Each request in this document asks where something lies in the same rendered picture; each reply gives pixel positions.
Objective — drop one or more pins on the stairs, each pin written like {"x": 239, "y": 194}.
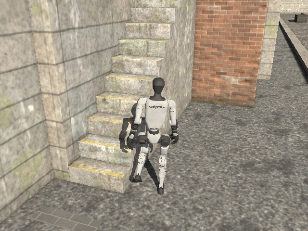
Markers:
{"x": 159, "y": 43}

